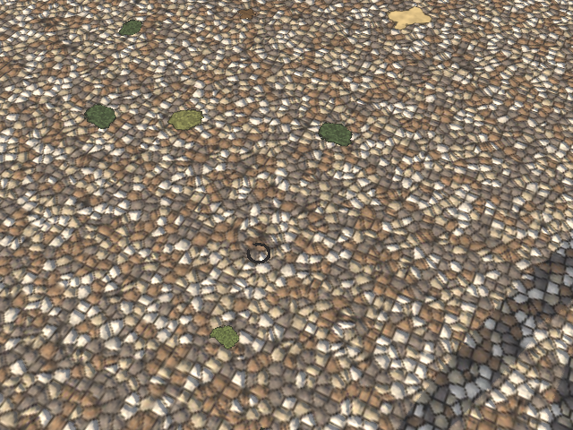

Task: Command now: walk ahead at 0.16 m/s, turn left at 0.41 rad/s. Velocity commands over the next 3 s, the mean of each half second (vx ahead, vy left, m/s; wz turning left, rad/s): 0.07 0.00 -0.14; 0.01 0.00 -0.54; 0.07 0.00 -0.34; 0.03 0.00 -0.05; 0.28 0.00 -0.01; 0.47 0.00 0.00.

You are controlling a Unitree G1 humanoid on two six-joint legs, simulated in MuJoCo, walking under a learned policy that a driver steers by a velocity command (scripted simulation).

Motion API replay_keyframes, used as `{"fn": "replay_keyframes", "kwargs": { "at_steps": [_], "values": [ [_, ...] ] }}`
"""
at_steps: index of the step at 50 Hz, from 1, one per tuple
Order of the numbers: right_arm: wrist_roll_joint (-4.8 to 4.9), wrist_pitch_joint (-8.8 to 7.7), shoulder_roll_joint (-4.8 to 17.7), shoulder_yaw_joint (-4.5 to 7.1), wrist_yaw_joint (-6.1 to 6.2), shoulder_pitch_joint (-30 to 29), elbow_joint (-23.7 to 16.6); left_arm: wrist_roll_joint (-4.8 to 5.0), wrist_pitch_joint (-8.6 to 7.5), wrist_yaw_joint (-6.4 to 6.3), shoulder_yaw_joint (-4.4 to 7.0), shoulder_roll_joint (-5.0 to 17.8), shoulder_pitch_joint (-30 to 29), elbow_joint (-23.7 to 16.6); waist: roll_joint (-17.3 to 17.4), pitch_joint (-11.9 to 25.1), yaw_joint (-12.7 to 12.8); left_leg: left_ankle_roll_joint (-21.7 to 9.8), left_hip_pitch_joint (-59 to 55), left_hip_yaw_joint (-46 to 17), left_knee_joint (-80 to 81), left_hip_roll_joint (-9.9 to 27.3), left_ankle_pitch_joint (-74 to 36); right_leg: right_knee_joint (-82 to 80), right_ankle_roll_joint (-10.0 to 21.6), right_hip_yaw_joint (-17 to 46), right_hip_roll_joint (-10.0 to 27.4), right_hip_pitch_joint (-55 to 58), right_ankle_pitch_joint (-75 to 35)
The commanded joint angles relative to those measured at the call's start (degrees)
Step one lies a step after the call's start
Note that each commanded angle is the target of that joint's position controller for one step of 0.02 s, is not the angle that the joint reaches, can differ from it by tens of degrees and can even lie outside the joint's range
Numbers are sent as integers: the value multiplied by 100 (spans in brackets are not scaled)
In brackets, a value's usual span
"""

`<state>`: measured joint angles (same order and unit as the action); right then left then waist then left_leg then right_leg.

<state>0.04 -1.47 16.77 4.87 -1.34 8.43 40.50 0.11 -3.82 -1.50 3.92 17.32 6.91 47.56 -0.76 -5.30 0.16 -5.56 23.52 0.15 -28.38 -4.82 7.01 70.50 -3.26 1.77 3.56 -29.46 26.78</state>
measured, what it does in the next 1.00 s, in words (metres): walks ahead, turning right: right foot, then left foot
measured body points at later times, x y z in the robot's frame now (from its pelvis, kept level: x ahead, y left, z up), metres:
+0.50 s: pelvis +0.09 -0.04 +0.01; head +0.13 -0.06 +0.45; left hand +0.24 +0.24 -0.10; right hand +0.22 -0.34 -0.10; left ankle +0.07 +0.08 -0.67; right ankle +0.09 -0.16 -0.73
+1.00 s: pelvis +0.10 -0.01 +0.01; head +0.14 -0.01 +0.46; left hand +0.36 +0.18 -0.10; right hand +0.10 -0.32 -0.09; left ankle +0.15 +0.10 -0.73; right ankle +0.04 -0.14 -0.67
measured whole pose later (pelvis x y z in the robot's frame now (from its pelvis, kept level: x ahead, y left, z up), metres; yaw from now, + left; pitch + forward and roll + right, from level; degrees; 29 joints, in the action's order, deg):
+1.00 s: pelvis +0.10 -0.01 +0.01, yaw -27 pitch +2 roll +0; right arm -0.8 0.5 14.9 3.8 2.5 9.6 42.0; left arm 1.1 3.6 -0.6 5.4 18.6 9.9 39.0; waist -1.8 -2.8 -0.9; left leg -0.5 13.2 5.4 -24.0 2.9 12.6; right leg 53.8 -5.4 1.4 1.9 -28.0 22.4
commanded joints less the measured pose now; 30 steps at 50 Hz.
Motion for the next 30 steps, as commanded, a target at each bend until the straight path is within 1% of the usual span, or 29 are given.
{"fn": "replay_keyframes", "kwargs": {
  "at_steps": [1,3,5,6,7,8,9,10,11,13,15,16,17,18,19,20,21,22,23,24,25,26,27,29,30],
  "values": [
    [-83,-104,735,172,71,-79,-444,-35,142,-69,157,533,796,-141,282,1407,270,-1219,-993,-1445,881,1677,-3522,-364,-38,130,169,-70,-449],
    [-82,-132,635,111,117,-30,-340,-59,192,-85,112,401,761,-125,364,1479,248,-1119,-945,-1131,923,1615,-3565,-904,-75,112,207,-2,-873],
    [-108,-123,413,3,161,-103,-213,-54,227,-59,49,268,624,-109,473,1495,222,-907,-874,-775,1006,1452,-3052,-1663,-75,143,317,296,-1451],
    [-144,-121,364,-32,172,-147,-154,-33,241,-36,26,239,518,-101,547,1437,177,-816,-784,-632,1094,1387,-2686,-2050,-66,127,335,510,-1728],
    [-188,-125,386,-44,177,-143,-88,-4,252,-16,16,254,374,-115,605,1341,101,-765,-727,-576,1193,1384,-2300,-2365,-51,114,328,670,-1949],
    [-226,-130,430,-47,175,-119,-16,20,264,-1,25,315,260,-134,625,1241,37,-745,-724,-577,1268,1416,-1933,-2588,-36,101,301,768,-2033],
    [-250,-130,465,-51,168,-103,50,37,276,10,40,382,173,-161,632,1133,-7,-739,-775,-614,1305,1471,-1635,-2766,-15,98,276,792,-1971],
    [-251,-120,510,-48,165,-93,104,46,284,21,58,451,90,-208,640,1026,-44,-743,-888,-674,1289,1545,-1451,-2905,13,86,243,736,-1786],
    [-222,-92,601,-25,173,-70,149,51,288,32,84,535,-2,-282,659,925,-82,-760,-1066,-755,1211,1639,-1409,-2979,45,43,188,593,-1501],
    [-122,8,761,33,231,40,218,50,297,60,119,623,-95,-424,668,830,-131,-798,-1484,-933,943,1859,-1518,-3048,124,-43,82,320,-910],
    [-23,120,774,52,322,74,221,54,303,110,109,537,-13,-475,640,818,-78,-739,-1839,-1019,636,1977,-1769,-3413,226,-161,-6,310,-888],
    [24,170,775,62,364,77,224,50,298,142,98,485,92,-466,597,820,5,-617,-1899,-952,446,1939,-1914,-3865,306,-224,-60,505,-1318],
    [50,192,770,79,397,144,231,24,291,161,112,536,200,-456,467,879,57,-407,-1843,-791,180,1780,-1855,-4264,430,-135,-51,850,-2193],
    [-11,159,678,81,419,223,153,-20,290,145,191,848,304,-466,-53,1073,-46,-97,-1525,-416,-438,1369,-1421,-4237,658,400,280,1369,-3836],
    [-122,98,497,57,417,151,-31,28,313,108,312,1236,376,-454,-1049,1210,-221,367,-616,295,-1229,567,-382,-4328,1264,1438,923,1954,-4915],
    [-172,68,454,50,410,-404,-115,21,344,89,312,1136,735,-449,-1330,1163,254,651,423,343,-2036,-18,1699,-4674,1930,2284,1469,2497,-5541],
    [-99,73,389,44,379,-653,-228,-65,303,62,271,1006,1079,-394,-1311,1341,466,696,1110,-151,-3086,-35,3117,-4871,2201,2649,1706,2941,-5386],
    [-5,98,361,57,349,-524,-173,-71,249,34,286,1033,908,-451,-887,1354,330,718,1310,-427,-3637,136,3028,-4782,2076,2397,1534,2961,-5195],
    [28,133,384,71,345,-426,-130,-1,236,11,302,1024,618,-540,-637,1260,185,756,1448,-476,-3663,262,2690,-4714,1848,2076,1331,2868,-5078],
    [17,152,439,91,361,-400,-118,67,259,-22,296,978,371,-621,-522,1204,78,795,1375,-489,-3311,371,2365,-4734,1655,1854,1157,2710,-4867],
    [10,153,413,87,382,-456,-138,102,314,-48,290,927,225,-668,-571,1185,28,853,1180,-426,-2865,384,2154,-4764,1534,1738,990,2555,-4708],
    [8,143,319,59,379,-474,-150,97,386,-63,308,958,209,-686,-659,1191,28,922,958,-316,-2554,301,1997,-4762,1513,1687,875,2425,-4748],
    [24,127,271,43,364,-447,-142,84,446,-83,333,996,240,-706,-726,1267,41,962,740,-295,-2251,258,1839,-4742,1500,1668,812,2379,-4720],
    [66,100,267,28,317,-390,-123,91,524,-107,373,1055,193,-778,-825,1372,61,980,242,-291,-1613,192,1518,-4723,1451,1679,712,2181,-4447],
    [71,92,300,31,291,-361,-118,97,551,-102,383,1074,166,-811,-889,1377,76,973,31,-284,-1350,162,1406,-4729,1442,1759,695,2070,-4259]
  ]
}}
Next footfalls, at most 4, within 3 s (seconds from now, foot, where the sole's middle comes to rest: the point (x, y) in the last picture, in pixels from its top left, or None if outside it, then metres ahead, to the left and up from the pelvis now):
0.34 right None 0.13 -0.16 -0.77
0.72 left None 0.19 0.08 -0.77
1.14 right None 0.07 -0.15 -0.77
1.54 left None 0.27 0.00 -0.77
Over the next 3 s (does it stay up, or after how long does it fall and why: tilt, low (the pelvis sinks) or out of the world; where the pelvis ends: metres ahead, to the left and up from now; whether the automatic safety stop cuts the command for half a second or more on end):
stays up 0.47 -0.24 0.02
